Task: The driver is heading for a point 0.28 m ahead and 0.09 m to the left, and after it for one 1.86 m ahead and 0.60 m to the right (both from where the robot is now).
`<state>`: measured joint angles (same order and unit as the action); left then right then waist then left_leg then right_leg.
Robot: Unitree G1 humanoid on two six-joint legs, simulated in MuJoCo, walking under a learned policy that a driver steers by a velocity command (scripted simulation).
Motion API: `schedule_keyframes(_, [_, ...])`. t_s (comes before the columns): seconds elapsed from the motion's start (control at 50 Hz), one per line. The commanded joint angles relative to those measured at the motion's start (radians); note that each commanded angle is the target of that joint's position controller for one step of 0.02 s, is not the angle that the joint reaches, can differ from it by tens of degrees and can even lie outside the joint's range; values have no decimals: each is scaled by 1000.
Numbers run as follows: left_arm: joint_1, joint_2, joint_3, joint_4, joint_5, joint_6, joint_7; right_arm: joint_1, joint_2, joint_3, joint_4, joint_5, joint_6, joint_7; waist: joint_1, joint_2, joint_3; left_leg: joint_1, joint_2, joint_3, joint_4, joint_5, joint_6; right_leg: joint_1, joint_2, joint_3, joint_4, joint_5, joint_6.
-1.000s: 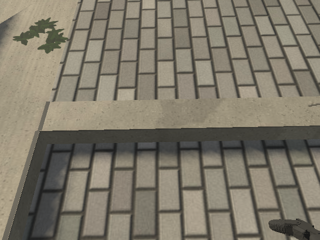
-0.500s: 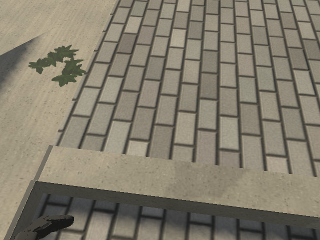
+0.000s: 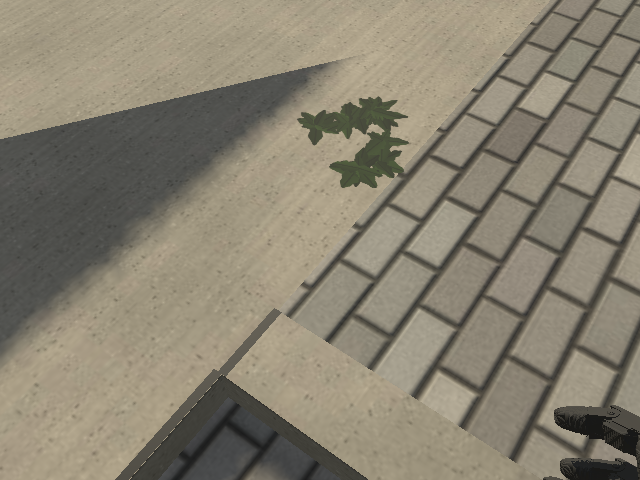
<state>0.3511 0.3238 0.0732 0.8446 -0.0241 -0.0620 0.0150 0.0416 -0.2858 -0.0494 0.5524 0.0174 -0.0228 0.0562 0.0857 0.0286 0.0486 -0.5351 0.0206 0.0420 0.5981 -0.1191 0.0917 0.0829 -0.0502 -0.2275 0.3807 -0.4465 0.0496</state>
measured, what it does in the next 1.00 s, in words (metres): climbs: left foot, then right foot 0.11 m higher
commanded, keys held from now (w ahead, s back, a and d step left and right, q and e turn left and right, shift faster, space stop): w+q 0.08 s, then q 0.06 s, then e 0.86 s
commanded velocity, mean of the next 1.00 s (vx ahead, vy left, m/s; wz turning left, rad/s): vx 0.16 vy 0.00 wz -0.15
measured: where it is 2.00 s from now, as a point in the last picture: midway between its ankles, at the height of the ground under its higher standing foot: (402, 405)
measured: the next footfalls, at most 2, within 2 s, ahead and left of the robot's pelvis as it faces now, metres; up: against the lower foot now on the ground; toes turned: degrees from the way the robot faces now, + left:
left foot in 0.02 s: +0.17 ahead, +0.09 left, +0.00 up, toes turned +3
right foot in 0.56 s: +0.40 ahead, -0.14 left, +0.11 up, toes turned -3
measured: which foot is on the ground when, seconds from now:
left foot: up 0.00-0.00, down 0.02-0.62, up 0.64-1.00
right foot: down 0.00-0.00, up 0.02-0.54, down 0.56-1.00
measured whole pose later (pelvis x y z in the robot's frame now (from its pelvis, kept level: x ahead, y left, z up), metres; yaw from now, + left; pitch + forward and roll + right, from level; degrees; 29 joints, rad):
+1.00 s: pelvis +0.37 -0.02 +0.12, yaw -15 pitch +2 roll +1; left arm 0.29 0.25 0.04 0.58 -0.02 0.05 0.10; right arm 0.03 -0.24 -0.01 0.57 -0.01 0.03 -0.02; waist 0.04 0.02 0.05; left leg -0.68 -0.06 -0.10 1.12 -0.31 -0.11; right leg -0.36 0.08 0.19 0.64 -0.30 -0.02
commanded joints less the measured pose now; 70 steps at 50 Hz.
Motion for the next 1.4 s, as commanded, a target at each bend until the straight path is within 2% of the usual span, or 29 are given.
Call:
schedule_keyframes(0.02, [-24, 130, 19, -92, 29, -7, 14, 382, -245, -105, 25, 6, 9, -34, -236, 49, -254, 688, 47, -166, -47, 89, 126, -394, -122, 34, 646, 632, -68])
schedule_keyframes(0.04, [63, 15, -24, -155, 56, -34, -5, 335, -346, -109, 1, 3, -4, -34, -113, 282, -390, 966, 293, -756, -160, -58, 333, -794, 84, 174, 972, -180, -18])
schedule_keyframes(0.06, [-62, 126, -2, -153, 18, -63, -20, 372, -243, -87, -12, 1, -15, -28, -213, 131, -436, 963, 297, -810, -264, -199, 314, -893, 46, 338, 1039, -132, -32])
schedule_keyframes(0.08, [-148, 147, 2, -186, -11, -76, -24, 328, -208, -74, -1, -2, -29, -28, -204, 86, -271, 836, 266, -673, -289, -165, 266, -947, 8, 319, 988, -22, -47])
schedule_keyframes(0.1, [-160, 130, -3, -181, 4, -80, -15, 253, -190, -66, -9, -2, -34, -30, -152, -15, -178, 668, 228, -568, -292, -1, 230, -889, -31, 314, 899, 59, -42])
schedule_keyframes(0.14, [-136, 142, 6, -168, 37, -60, -2, 151, -162, -54, -31, -19, -34, -38, -74, -13, -110, 439, 178, -422, -299, 395, 206, -737, -62, 310, 811, 88, -10])
schedule_keyframes(0.22, [-47, 55, -19, -110, 34, -14, 1, 158, -130, -33, 34, -27, -40, -58, -51, 42, -159, 358, 160, -227, -310, 773, 198, -660, -31, 237, 819, 152, 45])
schedule_keyframes(0.36, [-255, 5, -27, -177, -4, 17, -8, 345, -83, -7, 163, -38, 19, -95, -166, 26, -92, 765, 242, -227, -238, 654, 154, -1104, 11, 310, 1078, 31, 30])
schedule_keyframes(0.46, [-297, -30, -40, -263, 8, 39, -19, 292, -98, -14, 166, -26, 67, -139, -136, 61, -42, 782, 307, -183, -208, 703, 131, -1244, -7, 299, 1105, -48, 55])
schedule_keyframes(0.52, [-384, -105, -76, -347, 11, 42, -46, 244, -132, -22, 155, -5, 104, -154, -121, 79, -57, 593, 268, -107, -238, 748, 72, -1013, -45, 206, 783, 8, 32])
schedule_keyframes(0.54, [-388, -122, -84, -346, 10, 47, -51, 249, -174, -34, 162, -3, 113, -146, -123, 88, -67, 511, 225, -49, -243, 912, 71, -842, 31, 71, 672, -105, 5])
schedule_keyframes(0.56, [-366, -96, -73, -344, 9, 47, -53, 286, -191, -41, 171, 3, 112, -141, -124, 102, -92, 523, 217, -43, -197, 1063, 61, -754, 61, 45, 605, -43, -19])
schedule_keyframes(0.6, [-83, 2, -24, -259, 19, 20, -42, 203, -175, -33, 141, 5, 81, -122, 27, 8, -280, 446, 126, 32, 112, 1335, -32, -410, 126, 148, 444, 219, -150])
schedule_keyframes(0.62, [59, 56, 3, -214, 21, 22, -27, 120, -173, -31, 108, 5, 53, -104, 115, -84, -359, 255, 35, 12, 354, 843, -93, -151, 76, 314, 289, 372, -225])
schedule_keyframes(0.64, [75, 116, 24, -214, 55, 18, -3, 94, -81, -5, 70, -24, 28, -76, 95, -335, -421, -69, -126, -81, 658, -294, -129, 80, -130, 788, 115, 563, -355])
schedule_keyframes(0.66, [-6, 127, 29, -263, 82, 16, 11, 110, -76, -4, 95, -20, 1, -47, 66, -225, -444, -91, -94, -240, 853, -390, -118, 13, -238, 914, 176, 632, -364])
schedule_keyframes(0.7, [-79, 48, 8, -290, 37, 16, 17, 7, -44, 2, 55, -12, 5, -50, 24, 13, -183, -168, -55, -191, 793, -391, -87, -217, -157, 733, 173, 602, -278])
schedule_keyframes(0.74, [-160, 6, 3, -307, 10, 21, 30, 68, -44, -1, 65, -13, 19, -69, -59, -34, -77, -117, -28, -146, 771, -339, -104, -381, -94, 643, 131, 543, -251])
schedule_keyframes(0.86, [-132, 32, -5, -327, 6, 30, 64, 73, -44, 6, 22, -33, 48, -85, -103, -87, -105, -152, -90, -126, 879, -187, -152, -404, -86, 609, 66, 576, -264])
schedule_keyframes(0.96, [-111, 48, -4, -357, 11, 90, 89, -29, -33, 11, -60, -24, 45, -77, -82, -164, -136, -239, -94, -163, 625, -151, -222, -268, -73, 674, 139, 520, -268])
schedule_keyframes(1.0, [-133, 53, -1, -372, 5, 127, 93, -61, 46, 44, -79, -16, 42, -72, -80, -194, -136, -71, -81, -91, 209, -256, -209, -341, -22, 636, 112, 432, -198])
schedule_keyframes(1.06, [-117, 96, 16, -347, 2, 135, 84, 53, -40, -10, -5, 14, 34, -57, -100, -210, -155, 239, -82, -34, -58, -26, -200, -415, 1, 643, 166, 225, -159])
schedule_keyframes(1.08, [-77, 48, 6, -329, 3, 125, 64, 74, -39, -19, 13, 9, 27, -55, -89, -201, -161, 352, -48, -94, -135, 14, -172, -448, 39, 614, 234, 128, -141])
schedule_keyframes(1.1, [-35, -24, -9, -304, 22, 123, 42, 112, -57, -25, 14, -14, 26, -56, -92, -68, -163, 464, 95, -236, -146, -20, -112, -562, 129, 526, 462, -147, -91])
schedule_keyframes(1.12, [16, -38, -13, -347, 8, 118, 42, 94, -142, -35, -5, -64, 26, -67, -20, 208, -140, 419, 349, -713, -283, -51, 76, -732, 194, 507, 716, -213, -27])
schedule_keyframes(1.14, [13, 50, 9, -327, 1, 114, 52, 53, -110, -28, -32, -66, 17, -81, -24, 206, -118, 346, 404, -791, -324, -164, 182, -764, 121, 483, 911, -148, 12])
schedule_keyframes(1.18, [-73, 86, 22, -321, -7, 133, 69, -1, -15, 5, -39, -43, 31, -110, -32, 147, -51, 263, 265, -498, -307, -224, 150, -796, 104, 383, 1047, -39, 42])
schedule_keyframes(1.24, [-114, 41, 4, -332, 3, 135, 67, 76, -7, 12, -10, -33, 48, -147, -70, 95, -88, 300, 191, -283, -256, -71, 133, -810, 98, 329, 1047, 57, 53])
schedule_keyframes(1.4, [-185, -31, -47, -363, 15, 117, 26, 132, -82, -16, 32, -22, 65, -173, -102, 133, -150, 392, 269, -186, -269, -70, 168, -719, 18, 268, 578, 94, 38])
